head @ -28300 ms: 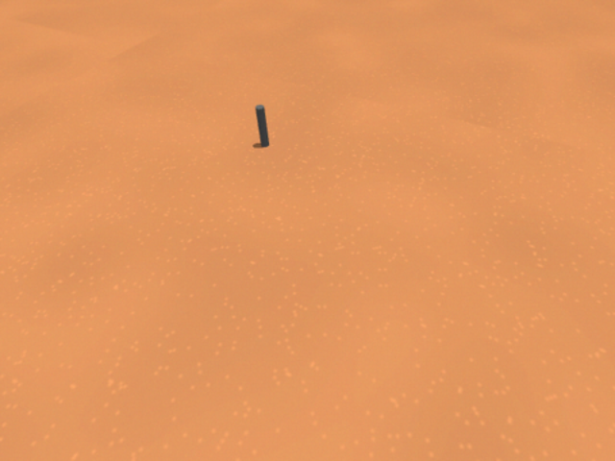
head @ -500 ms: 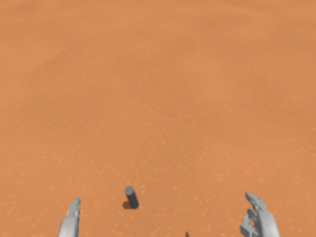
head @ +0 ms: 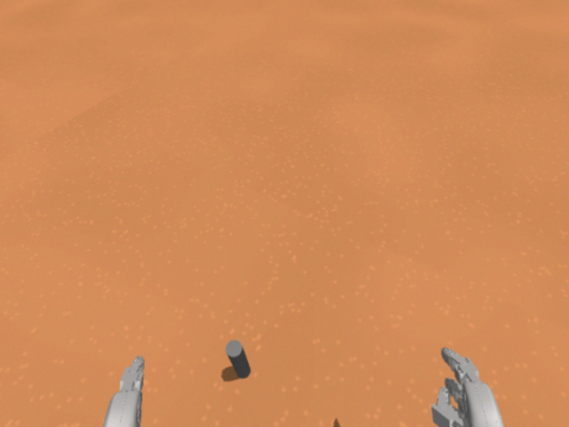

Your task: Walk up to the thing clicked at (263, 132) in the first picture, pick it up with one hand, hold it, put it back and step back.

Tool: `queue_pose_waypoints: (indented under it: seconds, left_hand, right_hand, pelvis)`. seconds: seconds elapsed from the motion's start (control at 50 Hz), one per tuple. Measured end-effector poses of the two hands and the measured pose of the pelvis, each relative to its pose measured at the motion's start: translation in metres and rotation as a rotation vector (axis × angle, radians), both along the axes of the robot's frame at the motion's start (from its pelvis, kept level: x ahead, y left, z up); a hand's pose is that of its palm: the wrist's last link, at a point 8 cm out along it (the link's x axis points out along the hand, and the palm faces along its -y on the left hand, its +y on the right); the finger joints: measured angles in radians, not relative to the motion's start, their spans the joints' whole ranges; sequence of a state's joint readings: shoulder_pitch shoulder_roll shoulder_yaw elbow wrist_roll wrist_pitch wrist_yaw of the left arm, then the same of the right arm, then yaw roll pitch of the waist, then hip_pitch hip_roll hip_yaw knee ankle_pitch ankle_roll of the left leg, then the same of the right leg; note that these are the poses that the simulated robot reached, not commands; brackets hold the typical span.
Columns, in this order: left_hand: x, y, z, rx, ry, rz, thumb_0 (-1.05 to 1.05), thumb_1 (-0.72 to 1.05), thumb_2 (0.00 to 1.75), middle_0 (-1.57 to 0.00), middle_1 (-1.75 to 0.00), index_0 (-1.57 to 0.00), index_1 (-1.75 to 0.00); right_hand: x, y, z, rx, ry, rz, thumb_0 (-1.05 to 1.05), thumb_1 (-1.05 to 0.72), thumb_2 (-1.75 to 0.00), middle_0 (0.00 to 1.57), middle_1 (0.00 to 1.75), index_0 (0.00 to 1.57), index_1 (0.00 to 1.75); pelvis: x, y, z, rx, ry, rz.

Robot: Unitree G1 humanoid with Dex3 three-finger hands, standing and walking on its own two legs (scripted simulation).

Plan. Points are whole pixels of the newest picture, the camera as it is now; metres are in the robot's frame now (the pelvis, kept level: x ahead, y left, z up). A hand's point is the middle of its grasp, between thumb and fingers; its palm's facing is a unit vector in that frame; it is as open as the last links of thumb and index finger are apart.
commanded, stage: stand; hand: left
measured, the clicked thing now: (239, 360) +0.42 +0.17 -0.60
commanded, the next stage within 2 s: none
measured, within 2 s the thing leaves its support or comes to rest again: neither
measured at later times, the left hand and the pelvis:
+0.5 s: hand out of the picture +0.14 +0.21 -0.10, palm faces -0.02 -0.95 -0.32, open 9.0 cm; pelvis -0.01 +0.00 +0.01, yaw +0 degrees
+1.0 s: hand out of the picture +0.04 +0.25 -0.10, palm faces +0.02 -0.94 -0.34, open 7.4 cm; pelvis -0.01 +0.01 +0.05, yaw +1 degrees
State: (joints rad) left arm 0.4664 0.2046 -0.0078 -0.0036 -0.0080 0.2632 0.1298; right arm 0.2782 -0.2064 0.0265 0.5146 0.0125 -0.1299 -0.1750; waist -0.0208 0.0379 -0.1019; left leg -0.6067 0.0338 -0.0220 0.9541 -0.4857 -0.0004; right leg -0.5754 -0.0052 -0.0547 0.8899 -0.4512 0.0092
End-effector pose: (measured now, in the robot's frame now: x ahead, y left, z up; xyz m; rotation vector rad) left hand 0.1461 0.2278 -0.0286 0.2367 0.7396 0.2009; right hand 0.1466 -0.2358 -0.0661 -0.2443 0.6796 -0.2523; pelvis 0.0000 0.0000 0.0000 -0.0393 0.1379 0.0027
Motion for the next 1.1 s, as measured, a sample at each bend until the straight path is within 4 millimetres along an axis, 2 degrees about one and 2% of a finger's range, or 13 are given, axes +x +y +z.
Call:
queue_pose_waypoints:
  seconds: [0.12, 0.2, 0.34, 0.44, 0.52, 0.6, 0.7, 0.84, 0.96, 1.1]
  left_hand:
    - [-0.001, -0.002, -0.001, -0.003, 0.001, 0.003, -0.01, -0.51, 0.08, -0.08, -0.08, -0.08, -0.08]
    - [-0.002, -0.002, 0.0, -0.002, 0.001, 0.003, -0.01, -0.38, 0.21, -0.13, -0.16, -0.13, -0.16]
    - [-0.004, -0.004, -0.001, -0.002, 0.006, 0.003, -0.01, 0.03, 0.59, -0.19, -0.26, -0.18, -0.26]
    - [-0.006, 0.011, -0.026, 0.041, 0.063, -0.09, 0.0, 0.4, 0.77, -0.2, -0.28, -0.2, -0.28]
    - [-0.023, 0.03, -0.039, 0.034, 0.15, -0.072, 0.0, 0.64, 0.84, -0.21, -0.29, -0.21, -0.29]
    - [-0.046, 0.046, -0.045, 0.039, 0.242, -0.035, 0.0, 0.78, 0.87, -0.21, -0.3, -0.21, -0.3]
    - [-0.073, 0.059, -0.046, 0.043, 0.337, 0.009, 0.01, 0.86, 0.89, -0.21, -0.3, -0.21, -0.3]
    - [-0.101, 0.064, -0.043, 0.036, 0.432, 0.053, 0.01, 0.9, 0.9, -0.21, -0.3, -0.21, -0.3]
    - [-0.114, 0.064, -0.04, 0.031, 0.478, 0.073, 0.01, 0.9, 0.9, -0.21, -0.3, -0.21, -0.3]
    - [-0.12, 0.063, -0.037, 0.035, 0.507, 0.081, 0.01, 0.9, 0.9, -0.21, -0.3, -0.21, -0.3]
  right_hand:
    - [0.0, -0.001, 0.001, -0.002, -0.003, 0.004, 0.01, -0.9, -0.9, 0.2, 0.3, 0.2, 0.3]
    - [-0.001, -0.003, 0.001, -0.003, -0.005, 0.004, 0.01, -0.9, -0.9, 0.2, 0.3, 0.2, 0.3]
    - [-0.002, -0.005, 0.0, -0.004, -0.002, 0.002, 0.01, -0.9, -0.9, 0.2, 0.3, 0.2, 0.3]
    - [-0.012, -0.014, -0.015, -0.046, 0.215, 0.14, 0.01, -0.9, -0.9, 0.2, 0.3, 0.2, 0.3]
    - [-0.029, -0.027, -0.014, -0.032, 0.304, 0.12, 0.01, -0.9, -0.9, 0.2, 0.3, 0.2, 0.3]
    - [-0.046, -0.039, -0.01, -0.035, 0.363, 0.079, 0.01, -0.9, -0.9, 0.2, 0.3, 0.2, 0.3]
    - [-0.065, -0.043, -0.009, -0.029, 0.428, 0.046, 0.01, -0.9, -0.9, 0.2, 0.3, 0.2, 0.3]
    - [-0.079, -0.035, -0.01, 0.008, 0.498, 0.04, 0.01, -0.9, -0.9, 0.2, 0.3, 0.2, 0.3]
    - [-0.084, -0.03, -0.011, 0.032, 0.522, 0.037, 0.01, -0.9, -0.9, 0.2, 0.3, 0.2, 0.3]
    - [-0.089, -0.036, -0.01, 0.037, 0.548, 0.027, 0.0, -0.9, -0.9, 0.2, 0.3, 0.2, 0.3]
  pelvis:
    - [-0.001, -0.001, 0.0, 0.001, -0.004, 0.001]
    - [-0.002, -0.002, 0.0, 0.002, -0.004, 0.001]
    - [-0.003, -0.004, 0.0, 0.003, -0.003, 0.001]
    - [-0.009, -0.005, 0.008, 0.028, -0.069, 0.005]
    - [-0.01, -0.003, 0.016, 0.035, -0.099, 0.004]
    - [-0.009, 0.0, 0.024, 0.035, -0.121, 0.004]
    - [-0.008, 0.004, 0.033, 0.033, -0.145, 0.007]
    - [-0.009, 0.007, 0.044, 0.036, -0.169, 0.013]
    - [-0.011, 0.006, 0.05, 0.04, -0.188, 0.016]
    - [-0.013, 0.003, 0.054, 0.044, -0.193, 0.019]
